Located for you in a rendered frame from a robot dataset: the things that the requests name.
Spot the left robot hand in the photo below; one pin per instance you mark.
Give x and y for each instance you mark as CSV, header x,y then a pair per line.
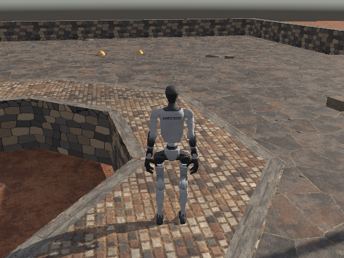
x,y
147,165

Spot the robot right forearm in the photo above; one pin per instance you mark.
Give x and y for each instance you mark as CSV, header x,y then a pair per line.
x,y
193,147

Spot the right robot hand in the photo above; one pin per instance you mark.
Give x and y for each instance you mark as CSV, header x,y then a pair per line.
x,y
195,167

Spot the left robot upper arm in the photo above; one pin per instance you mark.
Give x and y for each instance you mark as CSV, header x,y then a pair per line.
x,y
153,123

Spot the robot left thigh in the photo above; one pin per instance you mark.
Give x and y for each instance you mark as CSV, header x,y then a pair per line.
x,y
159,159

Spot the left robot shin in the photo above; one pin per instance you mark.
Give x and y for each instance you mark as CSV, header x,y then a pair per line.
x,y
159,200

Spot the robot left forearm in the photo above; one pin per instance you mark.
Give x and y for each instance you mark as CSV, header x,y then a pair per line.
x,y
150,147

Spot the right robot upper arm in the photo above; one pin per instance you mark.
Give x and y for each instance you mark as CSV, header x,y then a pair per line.
x,y
190,123

